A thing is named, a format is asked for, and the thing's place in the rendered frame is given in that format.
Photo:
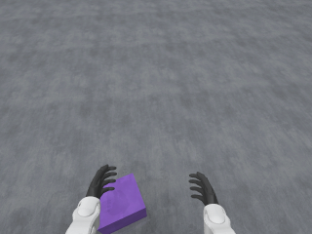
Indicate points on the carton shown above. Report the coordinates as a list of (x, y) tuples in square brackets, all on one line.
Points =
[(122, 206)]

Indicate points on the robot right forearm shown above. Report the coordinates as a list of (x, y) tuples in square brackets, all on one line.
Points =
[(216, 221)]

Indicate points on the robot left hand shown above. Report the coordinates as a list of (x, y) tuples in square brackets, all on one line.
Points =
[(96, 187)]

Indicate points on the robot right hand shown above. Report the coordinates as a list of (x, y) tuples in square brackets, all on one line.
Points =
[(206, 189)]

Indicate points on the robot left forearm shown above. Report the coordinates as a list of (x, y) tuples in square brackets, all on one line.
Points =
[(86, 217)]

